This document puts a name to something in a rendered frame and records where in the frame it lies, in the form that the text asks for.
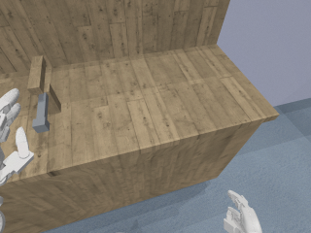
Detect counter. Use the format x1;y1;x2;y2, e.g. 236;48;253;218
0;0;279;233

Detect robot right hand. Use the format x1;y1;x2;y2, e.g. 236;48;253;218
224;190;262;233

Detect tap lever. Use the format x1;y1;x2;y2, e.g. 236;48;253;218
32;92;50;133

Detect robot left hand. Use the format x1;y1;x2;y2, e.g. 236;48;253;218
0;88;34;186

